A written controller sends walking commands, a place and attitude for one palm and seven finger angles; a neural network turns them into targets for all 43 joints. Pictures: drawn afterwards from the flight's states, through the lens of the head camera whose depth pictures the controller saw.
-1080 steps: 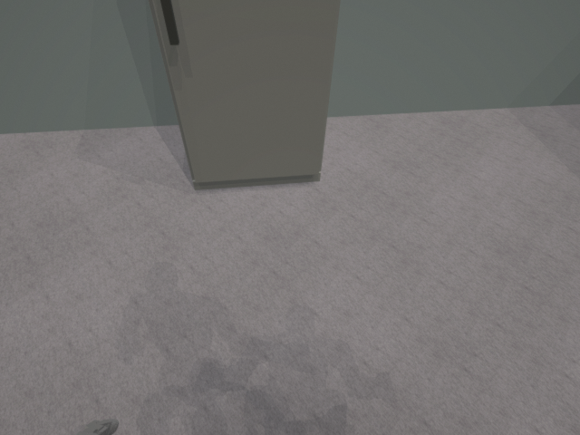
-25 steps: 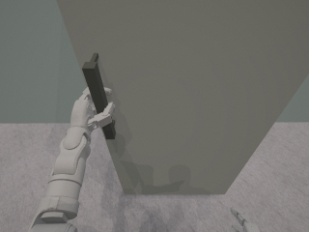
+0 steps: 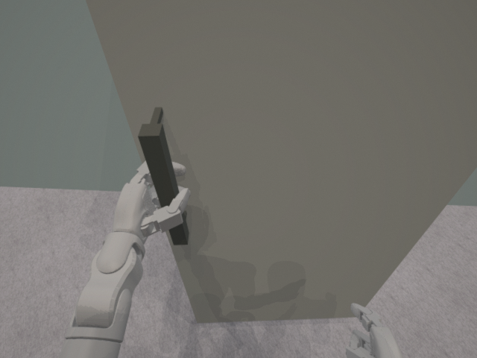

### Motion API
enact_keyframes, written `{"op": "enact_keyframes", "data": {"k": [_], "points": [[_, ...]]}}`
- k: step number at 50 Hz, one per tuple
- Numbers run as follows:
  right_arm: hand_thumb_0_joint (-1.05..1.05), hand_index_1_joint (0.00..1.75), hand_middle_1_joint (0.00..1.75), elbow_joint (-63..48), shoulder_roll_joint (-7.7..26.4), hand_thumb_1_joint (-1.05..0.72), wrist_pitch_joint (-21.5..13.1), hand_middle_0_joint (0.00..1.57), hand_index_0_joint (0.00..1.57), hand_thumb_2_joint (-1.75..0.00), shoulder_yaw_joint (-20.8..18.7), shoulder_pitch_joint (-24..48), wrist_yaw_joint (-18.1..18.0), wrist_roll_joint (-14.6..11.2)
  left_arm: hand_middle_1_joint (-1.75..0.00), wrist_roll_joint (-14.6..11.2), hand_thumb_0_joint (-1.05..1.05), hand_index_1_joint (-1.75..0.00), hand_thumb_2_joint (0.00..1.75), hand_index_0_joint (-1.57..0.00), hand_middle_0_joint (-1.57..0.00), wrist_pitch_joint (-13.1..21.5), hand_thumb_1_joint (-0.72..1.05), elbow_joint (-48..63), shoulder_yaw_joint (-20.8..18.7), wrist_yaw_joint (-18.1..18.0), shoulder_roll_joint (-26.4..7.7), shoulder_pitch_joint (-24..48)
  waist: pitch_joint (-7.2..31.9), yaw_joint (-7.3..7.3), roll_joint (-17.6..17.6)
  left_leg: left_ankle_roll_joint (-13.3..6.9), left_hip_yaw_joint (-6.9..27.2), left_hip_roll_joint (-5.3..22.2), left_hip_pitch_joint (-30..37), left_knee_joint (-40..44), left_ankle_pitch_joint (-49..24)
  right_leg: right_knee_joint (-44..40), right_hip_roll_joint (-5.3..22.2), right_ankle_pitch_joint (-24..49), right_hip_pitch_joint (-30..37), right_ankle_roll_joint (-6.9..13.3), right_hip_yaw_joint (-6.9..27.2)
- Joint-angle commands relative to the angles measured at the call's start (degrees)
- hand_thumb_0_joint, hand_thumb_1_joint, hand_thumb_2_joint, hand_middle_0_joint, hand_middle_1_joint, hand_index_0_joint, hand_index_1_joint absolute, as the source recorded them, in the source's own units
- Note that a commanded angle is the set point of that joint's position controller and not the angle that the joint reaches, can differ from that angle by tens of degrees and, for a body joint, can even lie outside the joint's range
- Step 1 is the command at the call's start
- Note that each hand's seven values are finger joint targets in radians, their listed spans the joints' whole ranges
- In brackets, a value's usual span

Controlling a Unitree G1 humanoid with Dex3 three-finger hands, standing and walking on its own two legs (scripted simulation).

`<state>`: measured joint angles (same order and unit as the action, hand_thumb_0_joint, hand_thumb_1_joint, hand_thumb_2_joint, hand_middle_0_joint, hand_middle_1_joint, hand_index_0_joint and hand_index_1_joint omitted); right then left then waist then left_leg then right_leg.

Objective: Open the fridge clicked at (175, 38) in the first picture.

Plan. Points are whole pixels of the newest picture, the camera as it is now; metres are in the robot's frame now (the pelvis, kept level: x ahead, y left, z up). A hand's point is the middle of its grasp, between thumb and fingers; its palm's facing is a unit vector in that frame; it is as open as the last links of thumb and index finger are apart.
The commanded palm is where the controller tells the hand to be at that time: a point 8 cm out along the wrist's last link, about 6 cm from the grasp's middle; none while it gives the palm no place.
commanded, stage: pull the door a little, standing still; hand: left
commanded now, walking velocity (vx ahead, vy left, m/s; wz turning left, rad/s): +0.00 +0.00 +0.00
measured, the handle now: (171, 184) +0.36 +0.15 +0.12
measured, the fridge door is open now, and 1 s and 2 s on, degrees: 5 26 44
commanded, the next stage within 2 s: walk backward, drawing the door open in 0.10 s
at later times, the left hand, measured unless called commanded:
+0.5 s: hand (178, 274) +0.20 +0.10 +0.12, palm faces -0.04 -0.99 -0.14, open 6.8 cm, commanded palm +0.17 +0.16 +0.13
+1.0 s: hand (204, 348) +0.12 +0.05 +0.12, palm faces +0.07 -0.98 -0.19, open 7.0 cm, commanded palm +0.09 +0.10 +0.13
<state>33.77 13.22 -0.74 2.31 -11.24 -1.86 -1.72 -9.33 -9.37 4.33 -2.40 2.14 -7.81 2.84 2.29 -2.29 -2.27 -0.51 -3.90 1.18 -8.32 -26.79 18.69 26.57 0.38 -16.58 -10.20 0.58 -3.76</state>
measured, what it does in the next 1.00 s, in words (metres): shifts its weight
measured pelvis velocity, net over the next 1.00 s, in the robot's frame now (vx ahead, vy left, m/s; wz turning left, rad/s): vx -0.12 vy -0.06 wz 0.10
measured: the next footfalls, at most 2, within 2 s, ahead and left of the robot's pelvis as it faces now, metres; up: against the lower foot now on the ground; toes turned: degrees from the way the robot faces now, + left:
left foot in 1.24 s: -0.15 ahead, +0.00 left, +0.00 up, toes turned +22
right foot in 1.48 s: +0.01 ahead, -0.40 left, +0.00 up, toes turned +31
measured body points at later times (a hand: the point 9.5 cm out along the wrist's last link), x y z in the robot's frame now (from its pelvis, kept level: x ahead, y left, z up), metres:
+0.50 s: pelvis -0.04 +0.01 +0.00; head -0.03 -0.01 +0.45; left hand +0.20 +0.16 +0.13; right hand +0.13 -0.22 -0.09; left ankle -0.05 +0.11 -0.74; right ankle -0.03 -0.11 -0.74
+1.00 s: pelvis -0.12 -0.06 +0.00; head -0.09 -0.08 +0.44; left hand +0.11 +0.11 +0.13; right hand +0.06 -0.27 -0.11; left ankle -0.05 +0.11 -0.74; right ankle -0.03 -0.11 -0.73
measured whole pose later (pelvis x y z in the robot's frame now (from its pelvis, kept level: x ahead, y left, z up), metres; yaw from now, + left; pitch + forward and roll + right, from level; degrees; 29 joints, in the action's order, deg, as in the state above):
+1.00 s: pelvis -0.12 -0.06 +0.00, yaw +6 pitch -1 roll +2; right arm 32.4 9.3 -0.4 0.5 -11.2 -4.4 1.2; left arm 0.2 4.9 24.0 6.6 -7.0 -11.4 -17.8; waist -4.1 3.4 -0.5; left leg 2.1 2.3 1.2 -17.6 -21.9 4.4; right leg 30.0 -2.0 -12.9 -20.9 0.3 -5.0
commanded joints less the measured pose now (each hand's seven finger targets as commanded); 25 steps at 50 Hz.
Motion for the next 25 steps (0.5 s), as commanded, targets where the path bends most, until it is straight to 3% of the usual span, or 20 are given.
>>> {"op": "enact_keyframes", "data": {"k": [1, 5, 7, 9, 10, 11, 12, 13, 14, 15, 19, 20, 22, 25], "points": [[0.0, 0.3, 0.3, -9.8, 4.7, -0.9, -2.6, 0.2, 0.2, -0.9, -1.8, 6.5, -0.6, 0.2, -1.4, -0.2, 0.0, -1.4, 0.9, -0.45, -0.45, 3.0, 0.9, 17.8, -1.2, 0.3, -4.1, 9.4, 14.4, -0.27, 1.9, -0.2, 2.2, -0.2, 5.1, -0.1, -31.9, 1.0, -0.4, 32.4, 6.3, 0.6, 0.4], [0.0, 0.3, 0.3, -11.2, 4.6, -0.9, -2.0, 0.2, 0.2, -0.9, -1.8, 7.2, -0.2, 0.3, -1.4, 0.1, 0.0, -1.4, 0.9, -0.45, -0.45, 3.1, 0.9, 23.5, -0.9, 0.6, -4.6, 1.0, 13.8, -1.05, 2.7, -0.3, 2.2, 0.1, 4.6, 0.0, -31.7, 1.2, -0.4, 32.9, 7.0, 0.6, 0.6], [0.0, 0.3, 0.3, -12.1, 4.2, -0.9, -1.8, 0.2, 0.2, -0.9, -1.4, 7.9, -0.1, 0.3, -1.4, 0.1, 0.0, -1.4, 0.9, -0.45, -0.45, 2.9, 0.9, 26.0, 0.8, 1.0, -3.0, -2.8, 12.1, -0.89, 4.1, -0.6, 2.2, 0.1, 3.5, 0.2, -29.8, 1.0, -0.4, 32.2, 6.6, 0.5, 0.4], [0.0, 0.3, 0.3, -13.0, 4.0, -0.9, -1.7, 0.2, 0.2, -0.9, -1.2, 8.2, 0.1, 0.3, -1.4, 0.1, 0.0, -1.4, 0.9, -0.45, -0.45, 2.8, 0.9, 29.7, 1.2, 1.2, -2.9, -6.6, 11.1, -1.23, 3.0, -0.6, 2.2, 0.1, 3.0, 0.3, -28.8, 1.1, -0.4, 31.5, 6.4, 0.5, 0.4], [0.0, 0.3, 0.3, -12.3, 4.6, -0.9, -1.3, 0.2, 0.2, -0.9, -1.3, 8.1, -0.3, 0.3, -1.4, 0.4, 0.0, -1.4, 0.9, -0.45, -0.45, 2.7, 0.9, 29.4, -2.1, 0.6, -7.0, -4.3, 9.9, -1.02, 3.1, -0.5, 2.3, 0.2, 2.5, 0.5, -27.2, 0.6, -0.5, 29.8, 5.9, 0.6, 0.6], [0.0, 0.3, 0.3, -13.0, 5.3, -0.9, -0.5, 0.2, 0.2, -0.9, -0.9, 9.2, -1.8, 1.1, -1.4, 4.9, 0.0, -1.4, 0.9, -0.45, -0.45, 9.0, 0.9, 34.0, -5.1, -3.3, -16.5, 7.3, 1.6, 2.33, 2.1, -2.3, 1.2, 1.2, 0.8, -0.6, -20.2, -7.2, 3.5, 29.1, -3.6, -0.4, 8.7], [0.0, 0.3, 0.3, -10.7, 4.1, -0.9, 0.4, 0.2, 0.2, -0.9, -0.9, 8.0, -2.4, 2.1, -1.4, 5.2, 0.0, -1.4, 0.9, -0.45, -0.45, 10.1, 0.9, 25.6, -2.0, -4.6, -9.9, -3.1, 1.1, 2.75, 5.6, -2.3, 2.6, 0.8, 1.1, -1.3, -16.8, -8.8, 5.1, 24.3, -5.2, 0.0, 8.3], [0.0, 0.3, 0.3, -11.0, 4.1, -0.9, 0.8, 0.2, 0.2, -0.9, -1.0, 8.3, -2.2, 2.5, -1.4, 5.9, 0.0, -1.4, 0.9, -0.45, -0.45, 10.5, 0.9, 24.0, 0.4, -4.8, -7.3, -8.5, 0.4, 2.25, 6.7, -2.3, 3.0, 0.8, 0.7, -1.4, -16.0, -9.8, 5.4, 22.3, -6.4, 0.0, 8.9], [0.0, 0.3, 0.3, -11.3, 4.1, -0.9, 1.4, 0.2, 0.2, -0.9, -1.0, 7.9, -2.1, 2.7, -1.4, 6.5, 0.0, -1.4, 0.9, -0.45, -0.45, 11.2, 0.9, 25.2, 1.3, -5.0, -7.1, -10.2, 2.3, 2.46, 6.9, -2.1, 3.0, 1.1, 1.5, -1.0, -17.0, -9.6, 5.4, 22.3, -5.5, 0.0, 8.4], [0.0, 0.3, 0.3, -11.7, 4.3, -0.9, 1.8, 0.2, 0.2, -0.9, -1.2, 8.5, -2.3, 2.8, -1.4, 6.9, 0.0, -1.4, 0.9, -0.45, -0.45, 12.4, 0.9, 27.9, 0.8, -5.2, -8.4, -9.5, 3.3, 2.55, 5.5, -2.1, 3.4, 1.3, 2.4, 0.1, -19.7, -8.8, 4.8, 23.7, -4.7, -0.2, 6.6], [0.0, 0.3, 0.3, -13.6, 3.9, -0.9, 3.3, 0.2, 0.2, -0.9, -1.6, 7.3, -2.5, 2.8, -1.4, 7.6, 0.0, -1.4, 0.9, -0.45, -0.45, 15.8, 0.9, 30.4, 2.1, -6.0, -7.9, -13.5, 11.7, 3.05, 0.9, -2.0, 4.3, 3.0, 6.3, 2.1, -33.5, -3.8, 2.7, 30.3, 0.3, -1.7, 3.1], [0.0, 0.3, 0.3, -13.8, 4.2, -0.9, 3.4, 0.2, 0.2, -0.9, -1.5, 7.6, -2.5, 2.8, -1.4, 7.8, 0.0, -1.4, 0.9, -0.45, -0.45, 16.4, 0.9, 30.3, 2.8, -6.2, -7.7, -14.2, 12.2, 3.11, -1.1, -1.9, 5.3, 3.4, 6.8, 2.8, -36.2, -2.5, 2.2, 29.0, 0.3, -1.8, 2.3], [0.0, 0.3, 0.3, -14.4, 3.9, -0.9, 3.6, 0.2, 0.2, -0.9, -1.6, 7.2, -2.4, 2.8, -1.4, 8.1, 0.0, -1.4, 0.9, -0.45, -0.45, 17.5, 0.9, 30.9, 3.5, -6.6, -7.2, -14.9, 13.3, 3.0, -1.3, -1.8, 6.1, 4.3, 6.9, 3.5, -38.1, -1.1, 1.3, 25.9, 0.1, -2.2, 1.8], [0.0, 0.3, 0.3, -14.9, 3.6, -0.9, 3.5, 0.2, 0.2, -0.9, -1.8, 7.6, -2.4, 2.8, -1.4, 8.5, 0.0, -1.4, 0.9, -0.45, -0.45, 18.7, 0.9, 31.4, 4.6, -7.0, -7.0, -15.3, 11.9, 2.91, 0.5, -2.0, 7.1, 4.9, 5.1, 5.1, -35.4, -0.5, 0.8, 21.3, -0.9, -2.5, 1.5]]}}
